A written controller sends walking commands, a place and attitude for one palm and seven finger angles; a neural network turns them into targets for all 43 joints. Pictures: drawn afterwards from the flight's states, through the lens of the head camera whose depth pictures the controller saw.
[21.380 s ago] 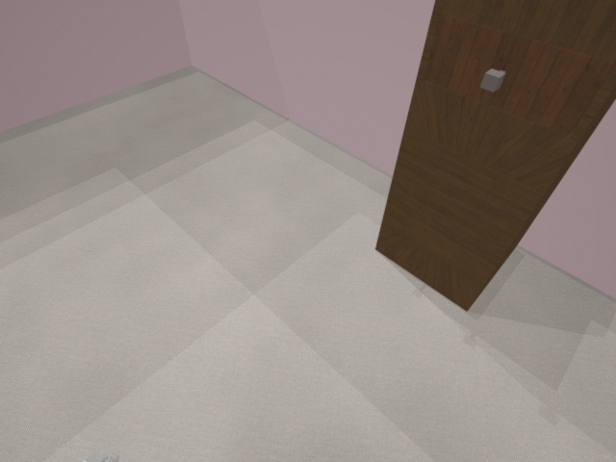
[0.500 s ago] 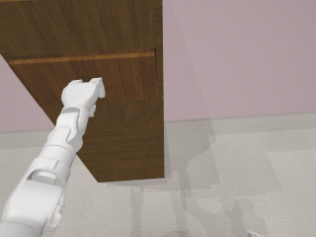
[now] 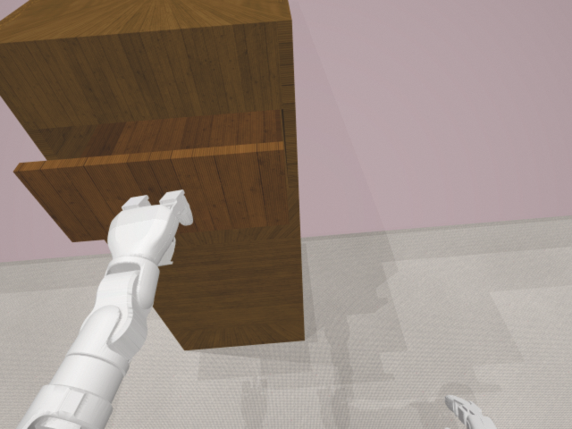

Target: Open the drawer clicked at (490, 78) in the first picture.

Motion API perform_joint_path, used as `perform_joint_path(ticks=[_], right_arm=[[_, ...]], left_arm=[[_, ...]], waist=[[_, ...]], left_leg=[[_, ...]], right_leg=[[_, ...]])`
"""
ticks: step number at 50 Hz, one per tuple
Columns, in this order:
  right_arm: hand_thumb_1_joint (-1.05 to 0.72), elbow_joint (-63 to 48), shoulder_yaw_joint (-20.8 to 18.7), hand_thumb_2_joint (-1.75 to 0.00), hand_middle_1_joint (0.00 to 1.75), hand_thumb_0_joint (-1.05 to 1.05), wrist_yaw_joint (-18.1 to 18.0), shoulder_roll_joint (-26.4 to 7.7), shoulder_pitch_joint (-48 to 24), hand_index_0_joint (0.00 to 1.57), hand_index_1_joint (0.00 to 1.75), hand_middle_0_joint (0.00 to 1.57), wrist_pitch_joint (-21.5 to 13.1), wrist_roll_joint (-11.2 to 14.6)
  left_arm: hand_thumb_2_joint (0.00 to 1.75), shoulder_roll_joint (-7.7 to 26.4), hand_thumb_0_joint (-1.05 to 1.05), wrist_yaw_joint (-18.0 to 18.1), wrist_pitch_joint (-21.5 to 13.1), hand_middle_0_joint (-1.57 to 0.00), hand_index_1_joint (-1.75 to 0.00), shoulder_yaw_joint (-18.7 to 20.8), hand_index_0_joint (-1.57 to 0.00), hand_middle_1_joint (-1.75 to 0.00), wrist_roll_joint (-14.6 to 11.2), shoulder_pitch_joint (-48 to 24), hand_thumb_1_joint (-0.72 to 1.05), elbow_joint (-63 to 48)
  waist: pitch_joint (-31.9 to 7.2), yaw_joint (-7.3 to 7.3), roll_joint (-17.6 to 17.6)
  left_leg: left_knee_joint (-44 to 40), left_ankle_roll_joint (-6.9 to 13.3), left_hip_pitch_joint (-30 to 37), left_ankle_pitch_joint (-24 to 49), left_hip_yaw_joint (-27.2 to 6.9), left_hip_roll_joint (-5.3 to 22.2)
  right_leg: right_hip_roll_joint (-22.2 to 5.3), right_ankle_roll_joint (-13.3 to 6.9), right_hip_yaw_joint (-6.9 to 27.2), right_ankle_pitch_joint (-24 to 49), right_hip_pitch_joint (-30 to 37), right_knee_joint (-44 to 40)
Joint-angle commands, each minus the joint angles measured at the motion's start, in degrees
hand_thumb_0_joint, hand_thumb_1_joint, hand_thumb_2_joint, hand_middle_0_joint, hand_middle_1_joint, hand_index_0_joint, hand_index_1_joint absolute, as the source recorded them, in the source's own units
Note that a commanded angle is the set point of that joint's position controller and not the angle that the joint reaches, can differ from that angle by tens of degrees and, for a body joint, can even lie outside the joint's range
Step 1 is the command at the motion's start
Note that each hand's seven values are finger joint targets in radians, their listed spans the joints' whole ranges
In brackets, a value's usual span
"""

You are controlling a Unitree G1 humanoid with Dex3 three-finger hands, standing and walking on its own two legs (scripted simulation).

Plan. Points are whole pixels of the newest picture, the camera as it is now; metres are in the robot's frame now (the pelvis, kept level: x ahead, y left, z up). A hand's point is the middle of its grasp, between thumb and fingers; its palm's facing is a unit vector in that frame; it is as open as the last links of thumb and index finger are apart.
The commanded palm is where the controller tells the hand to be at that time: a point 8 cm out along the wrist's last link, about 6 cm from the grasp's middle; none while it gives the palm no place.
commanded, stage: pull the drawer open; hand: left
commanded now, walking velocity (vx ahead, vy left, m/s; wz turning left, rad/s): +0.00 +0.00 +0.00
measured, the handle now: (162, 217) +0.41 +0.21 +0.09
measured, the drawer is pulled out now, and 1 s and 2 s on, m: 0.10 0.30 0.30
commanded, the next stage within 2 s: open the thumb to release the handle in 1.02 s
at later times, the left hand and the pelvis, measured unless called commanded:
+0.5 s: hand (144, 337) +0.23 +0.19 +0.07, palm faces +0.04 -0.15 -0.99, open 6.3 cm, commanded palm +0.19 +0.20 +0.13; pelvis -0.01 -0.01 +0.00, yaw +2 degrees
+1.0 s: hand (130, 400) +0.16 +0.18 +0.07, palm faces +0.04 -0.16 -0.99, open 6.4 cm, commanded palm +0.11 +0.20 +0.13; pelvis -0.03 -0.02 +0.00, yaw +0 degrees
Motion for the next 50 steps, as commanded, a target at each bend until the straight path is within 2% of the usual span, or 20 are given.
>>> perform_joint_path(ticks=[1,4,6,8,15,16,17,18,21,23,26,28,30,31,33,36,38,43,46,50], right_arm=[[-0.90,-10.0,-1.1,-0.90,0.30,0.00,0.1,-6.1,-9.6,0.20,0.30,0.20,-2.9,-0.1],[-0.90,-10.3,-0.7,-0.90,0.30,0.00,0.3,-5.2,-11.3,0.20,0.30,0.20,-3.3,-0.3],[-0.90,-10.7,-0.4,-0.90,0.30,0.00,0.6,-5.1,-12.5,0.20,0.30,0.20,-3.2,-0.5],[-0.90,-11.0,-0.1,-0.90,0.30,0.00,1.1,-4.3,-13.2,0.20,0.30,0.20,-3.3,-0.6],[-0.90,-10.5,0.9,-0.90,0.30,0.00,1.1,-3.4,-15.7,0.20,0.30,0.20,-3.5,-1.4],[-0.90,-10.4,0.9,-0.90,0.30,0.00,1.0,-3.6,-15.7,0.20,0.30,0.20,-3.6,-1.5],[-0.90,-10.8,1.1,-0.90,0.30,0.00,1.1,-3.1,-16.3,0.20,0.30,0.20,-3.9,-1.7],[-0.90,-10.6,1.2,-0.90,0.30,0.00,0.9,-3.0,-16.6,0.20,0.30,0.20,-3.9,-1.6],[-0.90,-10.4,1.4,-0.90,0.30,0.00,0.6,-3.3,-16.9,0.20,0.30,0.20,-4.2,-2.0],[-0.90,-10.6,1.6,-0.90,0.30,0.00,0.7,-2.6,-17.4,0.20,0.30,0.20,-4.5,-2.1],[-0.90,-10.8,1.5,-0.90,0.30,0.00,0.6,-3.0,-17.7,0.20,0.30,0.20,-4.9,-2.3],[-0.90,-11.0,1.8,-0.90,0.30,0.00,0.8,-2.5,-17.7,0.20,0.30,0.20,-5.3,-2.4],[-0.90,-11.4,1.7,-0.90,0.30,0.00,0.8,-2.7,-17.9,0.20,0.30,0.20,-5.5,-2.5],[-0.90,-11.5,1.6,-0.90,0.30,0.00,0.7,-3.1,-17.9,0.20,0.30,0.20,-5.7,-2.4],[-0.90,-11.6,1.7,-0.90,0.30,0.00,1.0,-2.6,-18.0,0.20,0.30,0.20,-6.0,-2.4],[-0.90,-12.2,1.2,-0.90,0.30,0.00,1.1,-3.1,-17.9,0.20,0.30,0.20,-6.5,-2.3],[-0.90,-12.2,1.3,-0.90,0.30,0.00,1.2,-2.9,-17.6,0.20,0.30,0.20,-6.8,-2.5],[-0.90,-12.6,1.1,-0.90,0.30,0.00,1.3,-2.9,-17.4,0.20,0.30,0.20,-7.4,-2.7],[-0.90,-13.0,0.8,-0.90,0.30,0.00,1.5,-3.4,-17.4,0.20,0.30,0.20,-7.5,-2.5],[-0.90,-13.4,1.0,-0.90,0.30,0.00,2.2,-3.4,-17.3,0.20,0.30,0.20,-7.2,-2.7]], left_arm=[[0.90,13.2,0.00,1.7,2.4,-0.40,-1.35,8.7,-0.40,-1.35,0.3,-7.3,0.90,-18.2],[0.90,10.7,0.00,1.7,2.8,-0.40,-1.35,6.9,-0.40,-1.35,0.9,-4.7,0.90,-23.2],[0.90,11.3,0.00,1.7,3.0,-0.40,-1.35,7.6,-0.40,-1.35,0.9,-0.8,0.90,-26.4],[0.90,8.7,0.00,1.7,3.2,-0.40,-1.35,5.6,-0.40,-1.35,0.9,1.4,0.90,-29.8],[0.90,8.4,0.00,1.9,2.5,-0.40,-1.35,4.9,-0.40,-1.35,1.7,5.9,0.90,-35.4],[0.90,9.7,0.00,2.0,2.2,-0.40,-1.35,6.0,-0.40,-1.35,1.4,6.3,0.90,-36.4],[0.90,8.3,0.00,2.0,2.0,-0.40,-1.35,4.8,-0.40,-1.35,1.7,7.7,0.90,-37.4],[0.90,8.4,0.00,2.0,1.8,-0.40,-1.35,5.1,-0.40,-1.35,1.5,8.9,0.90,-36.7],[0.90,11.3,0.00,2.4,0.8,-0.40,-1.35,7.9,-0.40,-1.35,1.2,10.5,0.90,-38.7],[0.90,9.6,0.00,2.4,0.2,-0.40,-1.35,7.2,-0.40,-1.35,1.0,14.5,0.90,-38.9],[0.90,12.9,0.00,2.8,-1.0,-0.40,-1.35,10.9,-0.40,-1.35,0.3,18.2,0.90,-41.5],[0.90,11.3,0.00,3.0,-1.6,-0.40,-1.35,10.5,-0.40,-1.35,0.0,23.2,0.90,-41.8],[0.90,12.5,0.00,3.4,-2.2,-0.40,-1.35,12.4,-0.40,-1.35,-0.3,26.8,0.90,-42.9],[0.90,14.9,0.00,3.8,-2.4,-0.40,-1.35,14.9,-0.40,-1.35,-0.7,28.2,0.90,-43.4],[0.90,11.6,0.00,4.1,-2.8,-0.40,-1.35,12.2,-0.40,-1.35,-0.5,29.3,0.90,-44.5],[0.90,13.2,0.00,5.1,-3.4,-0.40,-1.35,14.5,-0.40,-1.35,-0.6,34.1,0.90,-46.8],[0.90,11.7,0.00,5.4,-3.8,-0.40,-1.35,13.2,-0.40,-1.35,-0.6,35.8,0.90,-46.5],[0.90,11.6,0.00,6.5,-4.6,-0.40,-1.35,13.3,-0.40,-1.35,-0.6,38.8,0.90,-48.3],[0.90,12.7,0.00,6.9,-4.9,-0.40,-1.35,14.8,-0.40,-1.35,-0.7,43.5,0.90,-49.8],[0.90,11.4,0.00,6.9,-4.7,-0.40,-1.35,13.1,-0.40,-1.35,-0.6,44.4,0.90,-51.3]], waist=[[-15.6,5.13,-3.6],[-14.5,5.27,-2.1],[-14.9,5.79,-2.4],[-13.9,5.73,-1.5],[-10.6,5.70,-1.9],[-10.3,5.68,-3.1],[-10.7,6.11,-2.7],[-8.9,5.93,-1.9],[-9.4,6.51,-2.2],[-8.1,6.88,-3.6],[-8.4,7.55,-2.8],[-7.2,7.83,-4.1],[-6.4,8.27,-4.4],[-6.4,8.37,-4.3],[-4.4,8.08,-2.6],[-4.4,8.63,-1.6],[-2.2,8.20,-3.2],[-0.8,8.35,-2.8],[-2.8,9.46,-1.4],[-2.5,8.82,-1.7]], left_leg=[[-0.6,1.6,12.6,28.0,-1.6,-2.0],[-0.7,1.5,14.5,29.4,-1.9,-1.8],[-0.5,1.3,15.2,30.8,-2.0,-1.9],[-0.3,1.2,16.0,32.1,-2.2,-1.9],[-0.9,0.9,15.7,26.9,-2.3,-2.6],[-0.8,0.8,15.8,26.0,-2.4,-2.6],[-0.9,0.9,15.6,25.4,-2.4,-2.7],[-1.2,0.8,15.3,24.3,-2.3,-2.9],[-1.6,0.7,14.9,22.0,-2.3,-3.1],[-1.8,0.8,13.9,21.2,-2.2,-3.2],[-2.0,0.7,13.6,19.3,-2.0,-3.4],[-2.2,0.7,12.3,18.5,-2.1,-3.6],[-2.0,0.8,11.7,17.3,-1.9,-3.6],[-1.9,0.6,11.3,16.2,-1.9,-3.6],[-2.1,0.7,10.8,14.8,-2.0,-3.6],[-1.6,0.6,11.5,13.8,-2.0,-3.4],[-1.3,0.8,10.7,12.8,-2.2,-3.4],[-0.9,0.8,10.7,10.1,-2.3,-3.4],[-0.5,0.6,11.5,11.6,-2.2,-3.3],[0.0,0.7,10.8,13.8,-2.1,-3.2]], right_leg=[[0.2,0.5,-0.7,34.4,8.1,-2.1],[0.4,0.5,-1.0,32.8,6.6,-2.2],[0.2,0.4,-0.8,34.5,7.9,-2.3],[0.2,0.5,-1.1,35.2,7.2,-2.1],[0.3,0.5,-0.7,33.2,6.5,-3.1],[0.3,0.4,-0.4,32.9,6.9,-3.4],[0.1,0.5,-0.6,32.6,6.8,-3.3],[0.2,0.4,-0.3,31.9,6.3,-3.8],[-0.1,0.3,0.5,31.0,7.6,-4.4],[-0.4,0.6,0.6,32.1,7.7,-4.5],[-0.7,0.7,2.0,32.3,9.0,-5.1],[-1.0,0.8,1.9,33.0,8.9,-4.8],[-1.2,1.1,2.5,33.2,8.7,-4.9],[-1.2,1.0,3.6,32.7,9.1,-5.1],[-1.2,0.8,2.9,27.8,6.9,-5.7],[-0.9,0.4,3.8,23.4,5.7,-6.5],[-0.9,0.6,3.3,21.3,3.9,-6.8],[-1.2,0.6,4.0,14.8,1.8,-8.1],[-1.2,0.3,4.8,18.3,3.3,-7.6],[-1.0,0.6,3.7,23.5,3.2,-5.9]])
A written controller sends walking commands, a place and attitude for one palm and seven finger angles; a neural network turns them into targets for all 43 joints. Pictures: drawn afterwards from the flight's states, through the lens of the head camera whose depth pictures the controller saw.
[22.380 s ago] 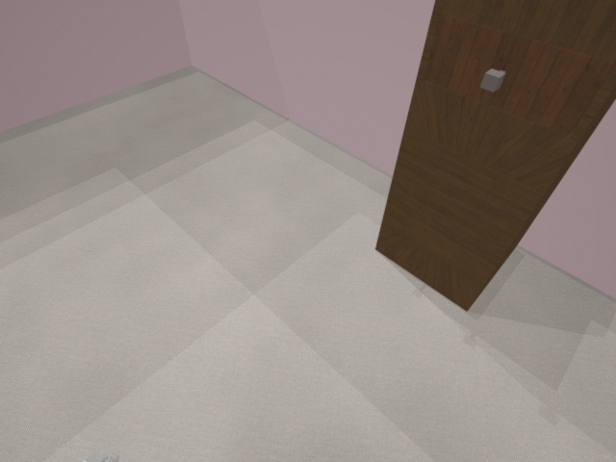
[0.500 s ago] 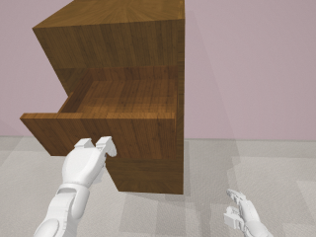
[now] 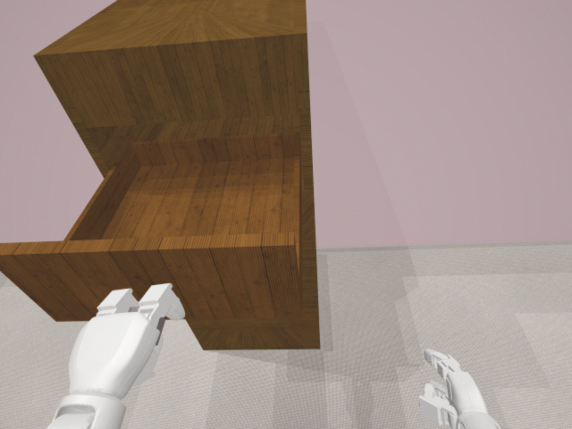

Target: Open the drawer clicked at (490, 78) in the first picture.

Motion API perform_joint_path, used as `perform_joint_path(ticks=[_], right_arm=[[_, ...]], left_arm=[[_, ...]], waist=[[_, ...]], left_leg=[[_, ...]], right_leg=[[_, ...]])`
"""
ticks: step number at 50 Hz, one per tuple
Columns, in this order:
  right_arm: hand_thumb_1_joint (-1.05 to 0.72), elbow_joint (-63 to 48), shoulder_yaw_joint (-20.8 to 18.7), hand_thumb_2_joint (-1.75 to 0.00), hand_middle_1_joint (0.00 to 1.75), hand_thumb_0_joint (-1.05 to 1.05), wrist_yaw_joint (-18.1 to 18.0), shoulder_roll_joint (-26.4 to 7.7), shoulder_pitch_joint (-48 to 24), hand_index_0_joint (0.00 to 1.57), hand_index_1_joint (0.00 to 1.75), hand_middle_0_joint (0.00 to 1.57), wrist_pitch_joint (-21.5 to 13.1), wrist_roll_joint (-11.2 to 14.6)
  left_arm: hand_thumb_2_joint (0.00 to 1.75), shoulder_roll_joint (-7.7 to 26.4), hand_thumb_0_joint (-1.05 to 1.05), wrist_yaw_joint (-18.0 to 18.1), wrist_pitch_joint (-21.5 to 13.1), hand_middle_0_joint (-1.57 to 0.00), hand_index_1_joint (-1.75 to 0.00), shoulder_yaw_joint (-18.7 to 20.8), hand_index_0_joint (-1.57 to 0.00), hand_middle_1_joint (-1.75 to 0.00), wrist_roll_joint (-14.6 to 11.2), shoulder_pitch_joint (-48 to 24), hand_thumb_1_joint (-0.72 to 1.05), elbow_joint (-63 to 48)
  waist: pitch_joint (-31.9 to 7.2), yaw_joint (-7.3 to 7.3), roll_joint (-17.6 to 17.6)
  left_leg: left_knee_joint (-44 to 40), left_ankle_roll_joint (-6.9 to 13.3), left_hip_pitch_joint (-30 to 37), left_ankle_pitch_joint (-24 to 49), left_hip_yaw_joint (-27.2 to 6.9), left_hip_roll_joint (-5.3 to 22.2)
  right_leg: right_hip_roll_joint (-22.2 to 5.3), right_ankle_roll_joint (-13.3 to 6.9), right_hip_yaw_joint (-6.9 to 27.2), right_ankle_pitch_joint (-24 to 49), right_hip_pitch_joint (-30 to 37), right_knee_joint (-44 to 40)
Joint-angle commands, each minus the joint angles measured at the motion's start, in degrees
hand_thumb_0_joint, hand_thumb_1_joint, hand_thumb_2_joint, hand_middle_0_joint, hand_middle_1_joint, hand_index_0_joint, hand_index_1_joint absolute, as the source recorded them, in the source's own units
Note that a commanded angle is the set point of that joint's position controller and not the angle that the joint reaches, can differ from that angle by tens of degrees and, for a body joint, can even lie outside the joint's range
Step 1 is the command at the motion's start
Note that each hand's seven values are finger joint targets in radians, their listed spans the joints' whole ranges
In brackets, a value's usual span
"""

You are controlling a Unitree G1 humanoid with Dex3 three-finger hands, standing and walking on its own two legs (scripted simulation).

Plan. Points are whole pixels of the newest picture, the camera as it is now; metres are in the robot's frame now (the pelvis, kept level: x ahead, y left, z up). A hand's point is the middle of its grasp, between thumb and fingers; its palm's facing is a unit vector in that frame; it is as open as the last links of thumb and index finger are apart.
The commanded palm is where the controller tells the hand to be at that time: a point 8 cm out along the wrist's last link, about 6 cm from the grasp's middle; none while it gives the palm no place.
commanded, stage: pull the drawer open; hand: left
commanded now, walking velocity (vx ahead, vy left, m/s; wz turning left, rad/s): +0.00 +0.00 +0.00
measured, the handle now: (148, 313) +0.23 +0.21 +0.09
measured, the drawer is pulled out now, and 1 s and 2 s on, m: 0.30 0.30 0.29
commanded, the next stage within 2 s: open the thumb to release the handle in 0.02 s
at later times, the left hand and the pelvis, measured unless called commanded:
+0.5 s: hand (141, 342) +0.20 +0.21 +0.08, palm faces +0.08 -0.17 -0.98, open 9.7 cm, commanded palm +0.17 +0.21 +0.13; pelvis +0.00 +0.01 +0.00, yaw +2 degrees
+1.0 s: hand (147, 346) +0.20 +0.20 +0.07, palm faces +0.10 -0.18 -0.98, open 13.8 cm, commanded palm +0.17 +0.20 +0.13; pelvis -0.01 +0.02 +0.00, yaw +2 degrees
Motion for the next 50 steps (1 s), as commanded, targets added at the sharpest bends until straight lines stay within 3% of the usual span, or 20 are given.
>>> perform_joint_path(ticks=[1,5,6,7,9,15,21,23,26,28,31,32,33,35,37,41,44,47,48,50], right_arm=[[-0.90,-11.3,-1.2,-0.90,0.30,0.00,0.6,-4.2,-12.4,0.20,0.30,0.20,-3.3,0.3],[-0.90,-11.4,-1.2,-0.90,0.30,0.00,0.8,-4.1,-11.7,0.20,0.30,0.20,-3.2,0.1],[-0.90,-9.5,-0.7,-0.90,0.30,0.00,0.4,-4.1,-12.1,0.20,0.30,0.20,-3.0,-0.1],[-0.90,-9.7,-1.3,-0.90,0.30,0.00,0.0,-3.6,-11.3,0.20,0.30,0.20,-3.6,-0.2],[-0.90,-9.3,-1.5,-0.90,0.30,0.00,-0.1,-3.5,-11.1,0.20,0.30,0.20,-3.6,-0.3],[-0.90,-9.0,-1.2,-0.90,0.30,0.00,-0.2,-3.2,-12.4,0.20,0.30,0.20,-3.1,-0.1],[-0.90,-9.0,-0.4,-0.90,0.30,0.00,0.1,-3.3,-13.3,0.20,0.30,0.20,-2.2,0.2],[-0.90,-9.1,-0.4,-0.90,0.30,0.00,0.5,-2.6,-12.9,0.20,0.30,0.20,-2.1,0.1],[-0.90,-9.3,-0.1,-0.90,0.30,0.00,0.3,-3.2,-13.4,0.20,0.30,0.20,-1.9,0.3],[-0.90,-9.1,0.0,-0.90,0.30,0.00,0.4,-2.4,-12.9,0.20,0.30,0.20,-1.9,0.0],[-0.90,-9.1,0.0,-0.90,0.30,0.00,0.2,-3.2,-13.4,0.20,0.30,0.20,-2.0,0.3],[-0.90,-9.4,0.2,-0.90,0.30,0.00,0.4,-2.6,-13.1,0.20,0.30,0.20,-2.2,-0.1],[-0.90,-9.1,-0.2,-0.90,0.30,0.00,0.5,-2.4,-12.9,0.20,0.30,0.20,-2.2,0.1],[-0.90,-9.2,-0.3,-0.90,0.30,0.00,0.4,-2.9,-12.7,0.20,0.30,0.20,-2.0,0.1],[-0.90,-9.8,-0.1,-0.90,0.30,0.00,1.4,-2.6,-12.2,0.20,0.30,0.20,-2.2,0.2],[-0.90,-10.2,-0.6,-0.90,0.30,0.00,1.0,-3.2,-12.7,0.20,0.30,0.20,-2.2,0.2],[-0.90,-9.5,-0.6,-0.90,0.30,0.00,1.6,-2.8,-11.7,0.20,0.30,0.20,-2.3,0.2],[-0.90,-10.1,-0.3,-0.90,0.30,0.00,1.4,-2.5,-12.4,0.20,0.30,0.20,-2.3,0.3],[-0.90,-9.2,-0.5,-0.90,0.30,0.00,1.1,-2.4,-12.5,0.20,0.30,0.20,-2.1,0.5],[-0.90,-8.9,-0.5,-0.90,0.30,0.00,0.9,-2.7,-12.6,0.20,0.30,0.20,-1.9,0.5]], left_arm=[[0.90,10.5,0.00,3.9,1.6,-0.40,-1.35,12.2,-0.40,-1.35,0.2,0.7,0.90,-15.5],[0.90,10.4,0.00,4.4,1.7,-0.40,-1.35,12.4,-0.40,-1.35,0.6,2.9,0.90,-15.5],[0.90,9.4,0.00,4.6,2.0,-0.40,-1.35,9.6,-0.40,-1.35,1.5,-12.4,0.90,-13.6],[0.87,10.4,0.00,5.1,1.8,-0.40,-1.34,11.7,-0.40,-1.34,1.9,-12.9,0.83,-13.0],[0.81,8.3,0.00,5.1,2.1,-0.38,-1.33,9.6,-0.38,-1.33,2.6,-10.7,0.69,-10.8],[0.63,6.1,0.00,2.6,3.5,-0.35,-1.28,4.8,-0.35,-1.28,2.6,-13.9,0.27,-10.6],[0.45,6.5,0.00,-0.3,4.6,-0.32,-1.24,3.7,-0.32,-1.24,2.6,-16.4,-0.15,-10.3],[0.39,2.9,0.00,-1.4,4.5,-0.32,-1.22,-0.3,-0.32,-1.22,2.7,-15.9,-0.29,-9.6],[0.30,6.6,0.00,-1.6,4.7,-0.30,-1.20,2.9,-0.30,-1.20,2.7,-17.8,-0.50,-10.0],[0.30,3.4,0.00,-1.7,4.5,-0.30,-1.20,0.0,-0.30,-1.20,3.1,-18.4,-0.50,-8.5],[0.30,7.1,0.00,-1.4,4.4,-0.30,-1.20,3.6,-0.30,-1.20,2.7,-19.9,-0.50,-9.4],[0.30,4.6,0.00,-1.3,4.4,-0.30,-1.20,1.2,-0.30,-1.20,3.9,-19.8,-0.50,-10.5],[0.30,3.3,0.00,-1.5,4.2,-0.30,-1.20,0.0,-0.30,-1.20,3.1,-17.6,-0.50,-9.1],[0.30,5.4,0.00,-1.2,4.0,-0.30,-1.20,2.2,-0.30,-1.20,3.1,-17.5,-0.50,-9.4],[0.30,-0.3,0.00,-1.5,4.4,-0.30,-1.20,-3.6,-0.30,-1.20,3.3,-16.2,-0.50,-9.0],[0.30,4.6,0.00,0.0,4.1,-0.30,-1.20,0.0,-0.30,-1.20,4.2,-18.7,-0.50,-11.3],[0.30,0.0,0.00,-0.1,4.6,-0.30,-1.20,-4.2,-0.30,-1.20,5.1,-18.0,-0.50,-8.1],[0.30,1.8,0.00,0.3,5.7,-0.30,-1.20,-3.2,-0.30,-1.20,5.6,-21.0,-0.50,-9.8],[0.30,1.4,0.00,0.3,5.7,-0.30,-1.20,-3.4,-0.30,-1.20,5.1,-20.6,-0.50,-7.5],[0.30,1.1,0.00,0.1,5.9,-0.30,-1.20,-4.3,-0.30,-1.20,5.3,-23.7,-0.50,-6.8]], waist=[[-6.0,4.29,-2.4],[-7.2,4.58,-3.6],[-4.7,1.00,-4.0],[-5.8,2.41,-3.3],[-6.8,2.79,-2.9],[-7.4,2.67,-6.3],[-6.1,2.64,-4.1],[-4.7,2.24,-5.2],[-5.1,2.47,-3.5],[-4.0,2.19,-5.2],[-4.9,2.40,-3.8],[-6.9,3.06,-4.2],[-4.8,2.54,-3.8],[-5.5,2.97,-4.3],[-5.2,2.40,-4.5],[-6.1,2.56,-3.5],[-5.0,2.24,-4.5],[-7.8,2.71,-5.0],[-4.6,1.93,-4.7],[-4.1,1.62,-4.8]], left_leg=[[-0.2,2.2,6.6,12.3,-1.2,-4.3],[0.3,2.3,6.2,13.8,-1.1,-4.4],[0.5,2.3,6.8,12.3,-1.7,-4.5],[0.7,2.4,7.6,11.9,-1.8,-4.1],[0.5,2.3,8.5,12.9,-1.9,-4.2],[-0.3,2.6,9.5,14.7,-1.9,-4.2],[-1.5,2.3,9.9,13.8,-2.2,-3.6],[-1.9,2.6,9.7,13.6,-2.2,-3.6],[-2.0,2.3,9.3,12.0,-2.1,-3.3],[-2.4,2.5,9.1,11.7,-2.2,-3.5],[-2.5,2.3,9.0,10.8,-2.2,-3.3],[-2.2,2.5,9.7,11.8,-2.0,-3.5],[-2.5,2.5,9.6,12.1,-2.2,-3.5],[-2.7,2.4,9.2,12.3,-2.1,-3.6],[-2.4,2.4,8.6,11.4,-2.3,-3.1],[-2.0,2.3,8.6,9.8,-2.4,-3.1],[-2.1,2.3,8.3,10.2,-2.4,-3.1],[-1.9,2.6,8.8,9.3,-2.3,-3.0],[-2.4,2.4,8.5,9.1,-2.5,-3.1],[-2.6,2.5,8.6,8.4,-2.5,-3.1]], right_leg=[[-2.2,2.0,5.1,22.1,-1.3,-7.2],[-2.4,2.3,4.6,25.8,-0.5,-5.9],[-2.1,2.3,4.4,23.7,-3.9,-6.5],[-2.0,2.3,4.2,20.7,-4.3,-6.7],[-1.8,2.1,3.6,20.9,-4.1,-6.5],[-2.1,2.5,2.2,22.8,-2.4,-6.7],[-1.6,2.0,1.8,18.7,-2.2,-7.4],[-1.7,2.2,1.1,17.4,-2.9,-7.8],[-1.7,2.1,1.4,15.7,-2.5,-8.0],[-1.6,2.1,1.1,14.4,-3.0,-8.5],[-1.6,1.9,1.8,14.1,-2.5,-8.6],[-1.9,2.0,1.3,13.8,-2.3,-8.4],[-1.6,1.9,1.2,14.2,-2.7,-8.7],[-1.6,2.0,1.5,15.1,-1.9,-8.6],[-1.6,1.8,0.3,12.3,-3.8,-7.7],[-1.4,1.5,1.4,11.0,-4.0,-7.6],[-1.3,1.5,0.6,10.3,-5.2,-7.2],[-1.5,1.6,0.7,8.7,-4.4,-7.2],[-1.1,1.5,1.2,9.1,-5.1,-7.9],[-1.2,1.7,1.0,8.4,-5.8,-8.3]])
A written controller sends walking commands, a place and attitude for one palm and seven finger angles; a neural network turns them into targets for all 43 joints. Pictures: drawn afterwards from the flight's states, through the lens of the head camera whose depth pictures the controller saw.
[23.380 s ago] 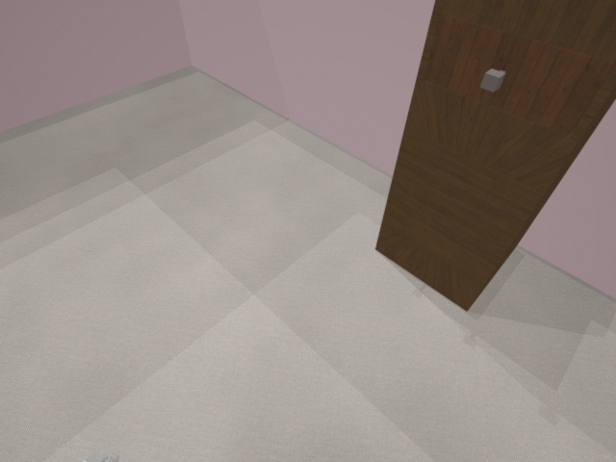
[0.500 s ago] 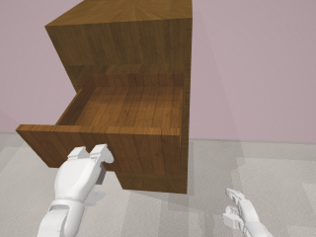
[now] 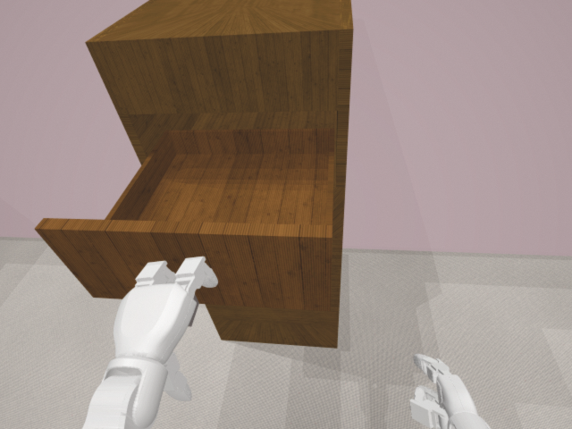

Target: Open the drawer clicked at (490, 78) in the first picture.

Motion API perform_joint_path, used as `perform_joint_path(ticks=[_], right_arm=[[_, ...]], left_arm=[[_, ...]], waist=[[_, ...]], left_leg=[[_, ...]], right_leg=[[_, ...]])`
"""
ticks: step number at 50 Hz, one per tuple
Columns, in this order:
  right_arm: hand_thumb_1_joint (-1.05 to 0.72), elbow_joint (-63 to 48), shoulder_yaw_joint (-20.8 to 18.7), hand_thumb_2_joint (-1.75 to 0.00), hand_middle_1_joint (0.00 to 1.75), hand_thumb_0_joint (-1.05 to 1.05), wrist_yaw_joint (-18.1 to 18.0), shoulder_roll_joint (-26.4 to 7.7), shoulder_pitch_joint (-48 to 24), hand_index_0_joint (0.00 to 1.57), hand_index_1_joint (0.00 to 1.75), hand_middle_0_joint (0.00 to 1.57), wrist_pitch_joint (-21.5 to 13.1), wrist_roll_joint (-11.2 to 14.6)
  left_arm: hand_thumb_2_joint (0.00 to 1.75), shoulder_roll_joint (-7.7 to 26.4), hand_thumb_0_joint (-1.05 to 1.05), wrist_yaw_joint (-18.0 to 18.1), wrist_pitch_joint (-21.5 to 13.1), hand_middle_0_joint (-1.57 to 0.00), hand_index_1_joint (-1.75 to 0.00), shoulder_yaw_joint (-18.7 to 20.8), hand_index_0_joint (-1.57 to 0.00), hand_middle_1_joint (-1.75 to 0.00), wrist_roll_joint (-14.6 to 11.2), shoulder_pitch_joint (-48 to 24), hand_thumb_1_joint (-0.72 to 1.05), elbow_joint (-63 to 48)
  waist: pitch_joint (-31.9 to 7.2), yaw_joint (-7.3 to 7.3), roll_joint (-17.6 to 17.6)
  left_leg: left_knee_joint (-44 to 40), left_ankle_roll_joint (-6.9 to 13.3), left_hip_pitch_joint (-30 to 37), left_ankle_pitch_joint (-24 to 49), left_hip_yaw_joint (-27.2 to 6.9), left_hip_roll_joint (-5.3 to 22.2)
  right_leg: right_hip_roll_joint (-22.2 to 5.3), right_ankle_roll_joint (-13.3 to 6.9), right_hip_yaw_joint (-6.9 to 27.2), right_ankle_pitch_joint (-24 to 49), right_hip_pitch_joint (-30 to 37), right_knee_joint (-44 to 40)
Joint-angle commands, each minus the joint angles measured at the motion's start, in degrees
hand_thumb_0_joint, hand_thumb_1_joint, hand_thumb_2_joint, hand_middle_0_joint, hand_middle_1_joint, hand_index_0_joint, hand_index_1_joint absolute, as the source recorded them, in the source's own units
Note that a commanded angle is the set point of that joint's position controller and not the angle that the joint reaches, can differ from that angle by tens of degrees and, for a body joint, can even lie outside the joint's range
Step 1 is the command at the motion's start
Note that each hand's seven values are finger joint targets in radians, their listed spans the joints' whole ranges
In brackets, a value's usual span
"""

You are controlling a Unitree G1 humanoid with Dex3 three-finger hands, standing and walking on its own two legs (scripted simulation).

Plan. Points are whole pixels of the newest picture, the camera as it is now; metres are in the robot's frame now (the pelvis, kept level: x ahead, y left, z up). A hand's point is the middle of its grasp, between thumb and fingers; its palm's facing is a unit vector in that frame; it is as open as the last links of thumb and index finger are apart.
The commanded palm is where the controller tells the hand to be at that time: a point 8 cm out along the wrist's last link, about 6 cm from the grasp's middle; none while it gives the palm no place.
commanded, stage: lift the hand off the handle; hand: left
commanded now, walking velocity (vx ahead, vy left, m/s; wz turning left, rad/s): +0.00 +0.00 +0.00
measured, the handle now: (183, 295) +0.25 +0.18 +0.09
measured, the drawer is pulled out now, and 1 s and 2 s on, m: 0.30 0.29 0.29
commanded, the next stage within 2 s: draw the hand back to the body in 1.32 s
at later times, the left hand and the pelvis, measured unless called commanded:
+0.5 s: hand (170, 306) +0.22 +0.18 +0.12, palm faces +0.09 -0.16 -0.98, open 13.5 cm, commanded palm +0.19 +0.18 +0.20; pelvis -0.01 +0.00 +0.01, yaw +1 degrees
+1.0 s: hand (163, 249) +0.24 +0.16 +0.21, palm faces +0.28 -0.15 -0.95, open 13.7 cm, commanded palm +0.19 +0.17 +0.27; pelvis -0.01 +0.00 +0.01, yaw +1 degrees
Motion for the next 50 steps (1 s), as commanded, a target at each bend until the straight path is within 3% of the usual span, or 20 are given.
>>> perform_joint_path(ticks=[1,2,4,6,7,8,16,18,21,23,31,33,36,39,41,42,43,46,47,50], right_arm=[[-0.90,-10.3,-1.2,-0.90,0.30,0.00,-0.5,-4.2,-12.4,0.20,0.30,0.20,-3.3,0.9],[-0.90,-10.4,-0.8,-0.90,0.30,0.00,-0.4,-3.7,-12.6,0.20,0.30,0.20,-3.6,0.6],[-0.90,-9.9,-1.0,-0.90,0.30,0.00,-0.7,-3.7,-12.8,0.20,0.30,0.20,-3.5,0.6],[-0.90,-10.0,-0.9,-0.90,0.30,0.00,-1.1,-4.0,-13.7,0.20,0.30,0.20,-3.5,1.0],[-0.90,-10.5,-0.3,-0.90,0.30,0.00,-1.0,-3.1,-13.8,0.20,0.30,0.20,-4.0,0.7],[-0.90,-9.6,-0.7,-0.90,0.30,0.00,-1.2,-3.1,-13.9,0.20,0.30,0.20,-3.8,0.9],[-0.90,-9.4,-0.1,-0.90,0.30,0.00,-1.2,-3.9,-15.4,0.20,0.30,0.20,-4.2,1.5],[-0.90,-9.1,-0.2,-0.90,0.30,0.00,-1.0,-3.2,-15.2,0.20,0.30,0.20,-4.4,1.3],[-0.90,-9.3,0.1,-0.90,0.30,0.00,-1.1,-4.0,-16.0,0.20,0.30,0.20,-4.6,1.7],[-0.90,-8.4,0.2,-0.90,0.30,0.00,-1.2,-3.4,-15.8,0.20,0.30,0.20,-4.7,1.3],[-0.90,-9.1,0.2,-0.90,0.30,0.00,-0.8,-4.1,-16.9,0.20,0.30,0.20,-6.0,2.0],[-0.90,-8.3,0.2,-0.90,0.30,0.00,-0.4,-3.6,-16.3,0.20,0.30,0.20,-5.9,1.7],[-0.90,-8.9,0.5,-0.90,0.30,0.00,-0.1,-4.4,-17.9,0.20,0.30,0.20,-5.7,2.5],[-0.90,-9.0,0.4,-0.90,0.30,0.00,0.3,-4.1,-17.7,0.20,0.30,0.20,-5.5,2.1],[-0.90,-9.6,0.5,-0.90,0.30,0.00,0.5,-4.3,-18.8,0.20,0.30,0.20,-5.9,2.7],[-0.90,-9.4,0.9,-0.90,0.30,0.00,0.8,-3.7,-18.8,0.20,0.30,0.20,-6.1,2.1],[-0.90,-8.7,0.5,-0.90,0.30,0.00,0.9,-3.5,-18.3,0.20,0.30,0.20,-5.5,2.3],[-0.90,-9.1,0.7,-0.90,0.30,0.00,1.3,-4.3,-19.5,0.20,0.30,0.20,-5.3,3.0],[-0.90,-9.3,1.2,-0.90,0.30,0.00,1.7,-3.6,-19.6,0.20,0.30,0.20,-5.3,2.5],[-0.90,-9.3,1.1,-0.90,0.30,0.00,2.0,-4.2,-19.0,0.20,0.30,0.20,-3.3,2.9]], left_arm=[[0.30,7.0,0.00,1.5,0.0,-0.30,-1.20,4.5,-0.30,-1.20,0.3,-14.8,-0.50,-10.4],[0.30,6.2,0.00,1.5,0.1,-0.30,-1.20,3.5,-0.30,-1.20,1.3,-16.3,-0.50,-12.1],[0.30,6.2,0.00,1.0,0.3,-0.30,-1.20,3.2,-0.30,-1.20,0.9,-16.9,-0.50,-12.3],[0.30,10.8,0.00,0.8,0.1,-0.30,-1.20,7.3,-0.30,-1.20,-0.4,-19.3,-0.50,-14.9],[0.30,7.7,0.00,0.4,0.0,-0.30,-1.20,4.4,-0.30,-1.20,0.0,-18.3,-0.50,-15.5],[0.30,8.3,0.00,-0.1,-0.2,-0.30,-1.20,5.4,-0.30,-1.20,-1.1,-17.4,-0.50,-14.0],[0.30,13.7,0.00,-2.0,-0.1,-0.30,-1.20,11.2,-0.30,-1.20,-3.5,-21.5,-0.50,-16.0],[0.30,10.0,0.00,-2.7,-0.1,-0.30,-1.20,7.5,-0.30,-1.20,-3.3,-22.2,-0.50,-16.5],[0.30,15.0,0.00,-3.4,-0.2,-0.30,-1.20,11.9,-0.30,-1.20,-5.0,-25.0,-0.50,-18.6],[0.30,12.7,0.00,-4.0,0.1,-0.30,-1.20,9.9,-0.30,-1.20,-4.2,-25.3,-0.50,-15.6],[0.30,18.6,0.00,-5.4,-1.4,-0.30,-1.20,15.4,-0.30,-1.20,-7.2,-29.9,-0.50,-22.4],[0.30,14.6,0.00,-6.0,-0.8,-0.30,-1.20,12.0,-0.30,-1.20,-7.0,-28.5,-0.50,-19.5],[0.30,18.3,0.00,-7.0,0.4,-0.30,-1.20,14.8,-0.30,-1.20,-8.4,-33.1,-0.50,-21.3],[0.30,15.5,0.00,-8.1,0.6,-0.30,-1.20,11.6,-0.30,-1.20,-7.5,-32.3,-0.50,-21.8],[0.30,19.0,0.00,-8.4,0.2,-0.30,-1.20,14.7,-0.30,-1.20,-9.2,-35.3,-0.50,-25.4],[0.30,16.3,0.00,-8.8,0.4,-0.30,-1.20,11.6,-0.30,-1.20,-7.6,-35.9,-0.50,-24.2],[0.30,14.9,0.00,-9.1,0.9,-0.30,-1.20,10.6,-0.30,-1.20,-8.1,-33.9,-0.50,-21.8],[0.30,18.3,0.00,-9.8,2.3,-0.30,-1.20,13.2,-0.30,-1.20,-8.6,-38.5,-0.50,-22.3],[0.30,15.0,0.00,-10.4,2.9,-0.30,-1.20,9.9,-0.30,-1.20,-7.8,-38.2,-0.50,-20.8],[0.30,16.6,0.00,-11.7,4.5,-0.30,-1.20,12.8,-0.30,-1.20,-9.6,-35.3,-0.50,-17.9]], waist=[[-4.8,-1.19,-4.2],[-7.8,-0.44,-3.9],[-6.7,-0.64,-3.4],[-7.8,-0.59,-2.4],[-9.3,0.13,-3.0],[-5.8,-0.58,-3.9],[-5.8,-0.01,-2.9],[-5.8,-0.27,-2.5],[-6.5,0.08,-1.6],[-5.2,-0.27,-3.5],[-8.5,0.42,0.1],[-6.7,0.11,-1.9],[-6.9,0.25,0.1],[-8.0,0.61,-2.0],[-8.8,0.50,0.2],[-10.4,1.05,-0.9],[-6.9,0.14,-2.3],[-6.8,0.36,-1.2],[-8.5,1.21,-2.0],[-5.9,1.28,-4.6]], left_leg=[[-3.7,1.0,9.1,6.2,-1.2,-0.9],[-3.5,1.3,10.1,7.0,-0.9,-1.2],[-4.0,1.3,11.0,7.9,-1.1,-1.2],[-4.4,1.1,11.5,8.0,-1.4,-1.0],[-4.3,1.4,12.0,9.2,-1.2,-1.4],[-4.9,1.2,11.8,9.2,-1.5,-1.2],[-6.8,0.8,12.8,9.2,-1.2,-1.0],[-7.3,0.9,13.8,10.2,-1.4,-1.1],[-7.9,0.7,13.8,9.2,-1.3,-1.1],[-8.1,0.9,14.2,10.0,-1.1,-1.3],[-8.4,0.6,15.9,12.0,-1.4,-1.3],[-8.9,0.5,15.6,12.8,-1.4,-1.3],[-9.6,0.4,15.2,10.6,-1.4,-1.0],[-9.6,0.6,16.3,12.6,-1.4,-1.3],[-9.7,0.5,16.1,11.7,-1.8,-1.0],[-9.3,0.5,16.3,13.1,-1.4,-1.4],[-9.9,0.4,16.1,12.5,-1.7,-1.1],[-10.6,0.2,14.9,9.7,-1.7,-0.7],[-10.5,0.3,15.0,10.9,-1.3,-1.3],[-11.0,0.3,13.7,10.7,-0.9,-1.1]], right_leg=[[0.5,0.1,2.5,6.9,-6.0,-8.3],[0.2,0.3,2.4,6.2,-5.5,-8.5],[0.3,0.3,2.4,7.1,-5.1,-9.1],[0.5,0.0,2.8,7.8,-3.3,-9.0],[0.1,0.3,2.2,8.1,-2.9,-8.9],[0.4,0.2,2.5,8.5,-3.4,-10.1],[0.1,0.5,3.1,8.6,-0.5,-12.1],[0.1,0.5,2.6,8.7,-0.6,-12.4],[0.1,0.7,2.8,8.5,1.2,-12.8],[-0.1,0.8,2.9,8.2,0.3,-14.1],[-0.3,0.6,3.3,11.3,3.4,-13.8],[-0.4,0.8,2.5,11.3,2.5,-14.4],[-0.4,0.8,2.5,9.7,3.4,-14.1],[-0.5,1.0,2.2,10.5,3.4,-14.4],[-0.4,0.7,2.2,10.7,4.5,-13.3],[-0.4,0.8,2.1,10.6,4.3,-13.2],[-0.3,0.9,1.8,10.2,2.9,-14.0],[-0.4,0.8,2.2,8.3,3.5,-13.6],[-0.5,0.9,1.7,8.3,4.1,-13.5],[-0.7,1.4,1.7,9.7,4.2,-13.9]])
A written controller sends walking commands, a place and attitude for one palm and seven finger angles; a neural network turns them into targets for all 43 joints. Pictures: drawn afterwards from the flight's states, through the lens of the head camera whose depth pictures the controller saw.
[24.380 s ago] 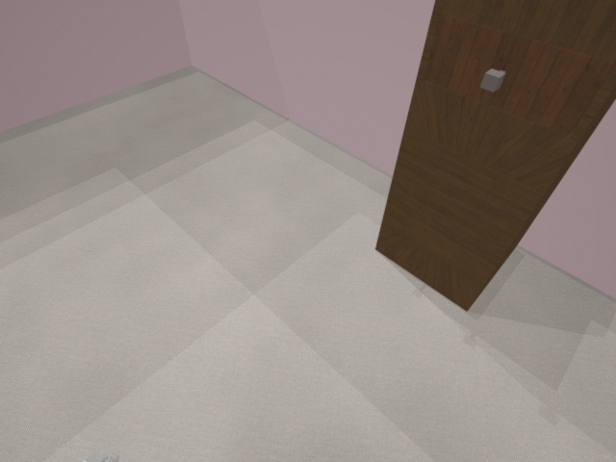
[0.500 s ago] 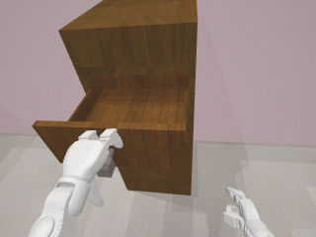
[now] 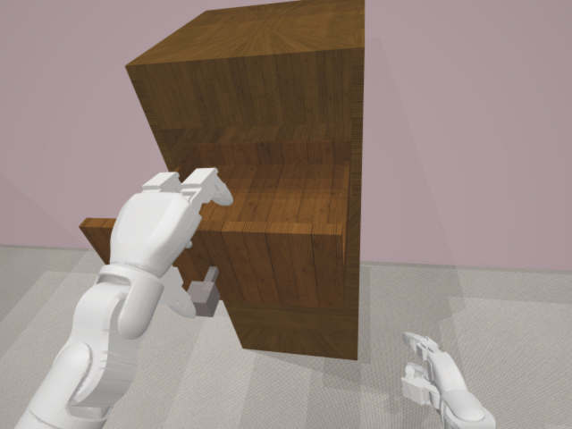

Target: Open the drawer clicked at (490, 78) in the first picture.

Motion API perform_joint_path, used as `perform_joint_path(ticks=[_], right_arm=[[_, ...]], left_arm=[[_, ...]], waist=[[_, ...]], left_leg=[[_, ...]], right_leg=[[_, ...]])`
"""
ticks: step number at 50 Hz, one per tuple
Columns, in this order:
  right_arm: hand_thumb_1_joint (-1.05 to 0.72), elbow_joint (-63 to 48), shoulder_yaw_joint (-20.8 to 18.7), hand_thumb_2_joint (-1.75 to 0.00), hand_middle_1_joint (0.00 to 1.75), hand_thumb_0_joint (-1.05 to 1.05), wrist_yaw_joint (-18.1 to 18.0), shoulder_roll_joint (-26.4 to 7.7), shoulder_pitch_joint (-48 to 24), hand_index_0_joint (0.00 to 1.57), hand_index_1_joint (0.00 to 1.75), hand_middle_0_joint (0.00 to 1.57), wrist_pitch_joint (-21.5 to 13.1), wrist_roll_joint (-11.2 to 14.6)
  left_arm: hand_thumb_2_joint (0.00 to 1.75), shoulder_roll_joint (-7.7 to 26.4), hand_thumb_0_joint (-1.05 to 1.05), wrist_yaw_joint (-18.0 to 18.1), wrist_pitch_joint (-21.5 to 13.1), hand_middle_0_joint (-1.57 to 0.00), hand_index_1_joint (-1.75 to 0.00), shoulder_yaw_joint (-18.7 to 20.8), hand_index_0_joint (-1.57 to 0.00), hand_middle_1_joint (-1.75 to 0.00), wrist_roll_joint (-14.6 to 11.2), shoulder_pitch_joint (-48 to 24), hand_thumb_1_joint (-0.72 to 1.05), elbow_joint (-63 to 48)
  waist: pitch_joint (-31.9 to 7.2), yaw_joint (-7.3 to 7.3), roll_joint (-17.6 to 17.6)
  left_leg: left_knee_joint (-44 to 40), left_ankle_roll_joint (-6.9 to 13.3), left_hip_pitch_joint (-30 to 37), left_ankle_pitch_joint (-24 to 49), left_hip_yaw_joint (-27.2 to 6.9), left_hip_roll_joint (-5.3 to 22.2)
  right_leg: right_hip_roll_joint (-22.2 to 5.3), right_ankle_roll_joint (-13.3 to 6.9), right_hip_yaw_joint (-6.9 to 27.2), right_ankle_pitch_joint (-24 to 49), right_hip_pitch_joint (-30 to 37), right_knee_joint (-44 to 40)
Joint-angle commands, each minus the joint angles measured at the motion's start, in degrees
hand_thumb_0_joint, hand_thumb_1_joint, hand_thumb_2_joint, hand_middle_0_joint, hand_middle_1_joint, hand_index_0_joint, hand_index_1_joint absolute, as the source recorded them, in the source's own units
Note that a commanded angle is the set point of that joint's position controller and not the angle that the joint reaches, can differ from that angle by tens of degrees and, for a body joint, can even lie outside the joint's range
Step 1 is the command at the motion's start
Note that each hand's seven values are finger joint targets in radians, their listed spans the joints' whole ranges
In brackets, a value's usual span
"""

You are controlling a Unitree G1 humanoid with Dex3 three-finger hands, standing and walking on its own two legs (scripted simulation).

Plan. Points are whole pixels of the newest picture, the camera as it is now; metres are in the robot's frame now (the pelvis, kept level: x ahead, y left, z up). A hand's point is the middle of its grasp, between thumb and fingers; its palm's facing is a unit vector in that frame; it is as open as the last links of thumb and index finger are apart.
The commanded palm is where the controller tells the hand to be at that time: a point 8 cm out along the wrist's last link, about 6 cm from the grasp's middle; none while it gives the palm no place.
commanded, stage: lift the hand off the handle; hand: left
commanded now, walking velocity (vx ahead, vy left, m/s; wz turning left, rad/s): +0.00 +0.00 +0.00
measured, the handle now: (206, 288) +0.28 +0.18 +0.08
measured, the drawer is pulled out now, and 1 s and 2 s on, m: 0.29 0.29 0.29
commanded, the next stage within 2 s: draw the hand back to the body in 0.32 s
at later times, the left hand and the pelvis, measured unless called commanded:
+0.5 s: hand (185, 222) +0.26 +0.15 +0.23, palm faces +0.35 -0.24 -0.91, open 13.9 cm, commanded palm +0.20 +0.18 +0.29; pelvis +0.00 +0.00 +0.00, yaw -1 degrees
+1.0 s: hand (130, 239) +0.24 +0.21 +0.22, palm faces +0.31 -0.11 -0.95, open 13.9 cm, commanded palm +0.18 +0.22 +0.28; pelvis +0.01 +0.00 +0.00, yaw +0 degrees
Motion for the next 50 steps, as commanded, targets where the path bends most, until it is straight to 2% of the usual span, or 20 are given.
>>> perform_joint_path(ticks=[1,3,6,7,9,11,13,16,19,22,26,28,31,33,36,37,41,43,46,50], right_arm=[[-0.90,-11.9,-1.3,-0.90,0.30,0.00,0.8,-3.8,-14.6,0.20,0.30,0.20,-2.0,1.3],[-0.90,-11.8,-0.8,-0.90,0.30,0.00,1.3,-3.2,-13.7,0.20,0.30,0.20,-1.2,1.0],[-0.90,-13.7,-1.0,-0.90,0.30,0.00,1.8,-4.0,-14.7,0.20,0.30,0.20,-0.7,1.7],[-0.90,-14.4,-0.7,-0.90,0.30,0.00,2.2,-3.3,-15.5,0.20,0.30,0.20,-0.8,1.1],[-0.90,-14.3,-0.9,-0.90,0.30,0.00,2.5,-3.8,-14.4,0.20,0.30,0.20,0.0,1.2],[-0.90,-14.3,-1.0,-0.90,0.30,0.00,2.4,-4.3,-14.7,0.20,0.30,0.20,0.0,1.8],[-0.90,-14.0,-0.9,-0.90,0.30,0.00,2.6,-3.5,-13.7,0.20,0.30,0.20,-0.3,1.5],[-0.90,-14.8,-1.3,-0.90,0.30,0.00,2.4,-4.4,-14.2,0.20,0.30,0.20,-0.7,2.1],[-0.90,-14.6,-1.4,-0.90,0.30,0.00,2.5,-4.1,-13.4,0.20,0.30,0.20,-0.8,1.4],[-0.90,-14.7,-1.2,-0.90,0.30,0.00,2.4,-3.7,-14.0,0.20,0.30,0.20,-1.6,1.2],[-0.90,-14.1,-1.5,-0.90,0.30,0.00,2.1,-4.7,-13.3,0.20,0.30,0.20,-0.5,1.6],[-0.90,-14.0,-1.3,-0.90,0.30,0.00,2.4,-3.8,-12.9,0.20,0.30,0.20,-0.5,1.3],[-0.90,-14.9,-1.3,-0.90,0.30,0.00,2.1,-5.0,-13.7,0.20,0.30,0.20,-0.4,2.0],[-0.90,-14.5,-1.0,-0.90,0.30,0.00,2.1,-4.1,-13.3,0.20,0.30,0.20,-0.6,1.6],[-0.90,-14.9,-1.2,-0.90,0.30,0.00,1.2,-5.4,-13.6,0.20,0.30,0.20,-0.8,1.9],[-0.90,-15.6,-0.9,-0.90,0.30,0.00,1.3,-4.5,-14.4,0.20,0.30,0.20,-1.2,1.4],[-0.90,-14.8,-1.0,-0.90,0.30,0.00,0.4,-5.5,-13.6,0.20,0.30,0.20,-1.2,1.8],[-0.90,-13.8,-1.0,-0.90,0.30,0.00,0.3,-4.4,-13.0,0.20,0.30,0.20,-1.2,1.2],[-0.90,-14.4,-0.9,-0.90,0.30,0.00,-0.3,-5.4,-13.8,0.20,0.30,0.20,-1.4,1.7],[-0.90,-14.3,-0.8,-0.90,0.30,0.00,-0.4,-5.3,-13.2,0.20,0.30,0.20,-1.0,1.2]], left_arm=[[0.30,11.2,0.00,0.8,1.4,-0.30,-1.20,12.9,-0.30,-1.20,-1.5,-17.8,-0.50,-10.8],[0.30,7.2,0.00,-0.2,2.0,-0.30,-1.20,9.7,-0.30,-1.20,-1.5,-16.9,-0.50,-7.3],[0.30,12.6,0.00,-0.7,1.9,-0.30,-1.20,15.1,-0.30,-1.20,-3.3,-17.5,-0.50,-13.4],[0.30,10.1,0.00,-1.0,2.0,-0.30,-1.20,12.4,-0.30,-1.20,-2.2,-18.5,-0.50,-14.5],[0.30,12.0,0.00,-1.1,2.3,-0.30,-1.20,15.2,-0.30,-1.20,-3.2,-14.7,-0.50,-14.6],[0.30,15.2,0.00,-0.9,2.1,-0.30,-1.20,18.1,-0.30,-1.20,-5.2,-17.5,-0.50,-17.0],[0.30,9.8,0.00,-1.2,2.4,-0.30,-1.20,14.1,-0.30,-1.20,-4.9,-14.1,-0.50,-11.8],[0.30,11.9,0.00,-0.8,1.7,-0.30,-1.20,15.5,-0.30,-1.20,-6.3,-16.6,-0.50,-17.1],[0.30,9.6,0.00,-0.4,1.6,-0.30,-1.20,13.1,-0.30,-1.20,-4.8,-14.8,-0.50,-15.8],[0.30,12.6,0.00,0.6,0.9,-0.30,-1.20,15.5,-0.30,-1.20,-4.2,-17.7,-0.50,-18.7],[0.30,17.5,0.00,1.1,1.2,-0.30,-1.20,21.8,-0.30,-1.20,-6.0,-13.2,-0.50,-17.9],[0.30,14.3,0.00,0.8,1.5,-0.30,-1.20,19.8,-0.30,-1.20,-5.6,-8.9,-0.50,-15.5],[0.30,17.5,0.00,0.1,2.0,-0.30,-1.20,23.0,-0.30,-1.20,-7.5,-7.1,-0.50,-18.9],[0.30,13.3,0.00,-0.5,2.2,-0.30,-1.20,19.1,-0.30,-1.20,-6.6,-5.8,-0.50,-16.6],[0.30,17.9,0.00,-0.5,2.1,-0.30,-1.20,22.5,-0.30,-1.20,-7.4,-6.7,-0.50,-20.7],[0.30,16.4,0.00,-0.7,1.9,-0.30,-1.20,20.7,-0.30,-1.20,-5.8,-7.8,-0.50,-21.9],[0.30,20.2,0.00,-0.6,1.7,-0.30,-1.20,24.3,-0.30,-1.20,-6.9,-5.9,-0.50,-21.3],[0.30,16.9,0.00,-0.9,1.9,-0.30,-1.20,21.5,-0.30,-1.20,-5.4,-4.9,-0.50,-17.1],[0.30,21.2,0.00,-1.2,1.6,-0.30,-1.20,25.4,-0.30,-1.20,-6.8,-5.8,-0.50,-19.3],[0.30,20.0,0.00,-2.6,1.7,-0.30,-1.20,24.7,-0.30,-1.20,-6.1,-2.6,-0.50,-17.3]], waist=[[-7.6,-0.38,-7.6],[-6.0,-0.86,-9.5],[-8.7,-0.06,-6.6],[-11.0,0.60,-6.4],[-9.9,0.51,-8.2],[-9.3,-0.30,-4.6],[-6.1,-0.79,-8.6],[-7.9,-0.99,-5.7],[-8.6,-0.58,-7.8],[-11.9,0.22,-6.3],[-10.4,0.02,-5.0],[-9.9,0.01,-7.5],[-9.3,-0.37,-6.0],[-7.0,-0.93,-8.3],[-8.9,-0.95,-5.2],[-11.2,0.06,-5.6],[-8.9,-0.83,-4.6],[-7.3,-1.01,-6.3],[-7.9,-0.64,-3.9],[-7.9,-0.22,-5.7]], left_leg=[[-2.6,0.2,4.9,4.4,0.3,0.0],[-2.5,0.2,4.4,4.7,0.7,-0.2],[-2.0,0.2,3.8,4.2,1.0,0.2],[-1.1,0.5,4.3,6.2,1.2,-0.6],[-0.6,0.5,3.9,7.4,1.2,-0.5],[-0.3,0.3,3.4,5.9,1.2,0.0],[0.1,0.4,3.5,6.1,1.1,-0.2],[0.1,0.3,3.9,4.2,1.0,0.0],[0.6,0.6,4.2,5.4,1.0,-0.6],[1.3,0.6,4.4,6.5,0.8,-0.8],[1.5,0.3,3.6,6.6,0.8,-0.3],[1.7,0.5,3.5,8.9,0.7,-0.6],[1.9,0.3,2.9,7.6,0.9,-0.1],[1.7,0.5,2.7,7.1,0.6,-0.5],[1.9,0.4,3.0,6.0,0.5,-0.3],[2.3,0.6,3.4,7.4,0.4,-1.0],[1.8,0.4,2.9,5.3,0.0,-0.3],[1.5,0.5,3.0,5.8,-0.1,-0.6],[1.3,0.3,2.6,4.2,-0.3,-0.2],[1.0,0.5,2.4,5.8,-0.3,-0.6]], right_leg=[[-0.3,1.1,3.1,4.8,-3.3,-5.9],[-0.4,1.4,2.3,4.7,-4.7,-6.4],[-0.5,1.3,3.0,5.4,-2.6,-4.7],[-0.5,1.2,3.1,6.8,-1.8,-4.3],[-0.7,1.5,3.3,9.2,-2.0,-4.4],[-0.8,1.2,3.6,8.1,-2.8,-3.7],[-0.4,1.5,2.9,6.8,-5.9,-4.8],[-0.6,1.4,3.0,5.6,-5.4,-4.0],[-0.6,1.5,3.0,6.0,-5.7,-4.3],[-0.6,1.1,3.3,7.1,-4.1,-3.1],[-0.7,1.2,3.8,9.1,-3.6,-2.8],[-0.5,1.4,3.1,11.3,-3.9,-2.7],[-0.8,1.6,3.4,11.6,-3.9,-2.4],[-0.6,1.9,2.6,9.3,-6.1,-3.3],[-0.9,1.8,2.9,9.5,-4.9,-2.7],[-0.8,1.7,3.1,9.6,-4.1,-2.5],[-0.8,1.7,2.8,8.0,-5.1,-2.9],[-0.5,1.7,2.2,6.5,-6.7,-3.4],[-0.7,1.6,2.5,6.2,-5.6,-3.2],[-0.7,1.9,2.0,7.6,-5.4,-3.3]])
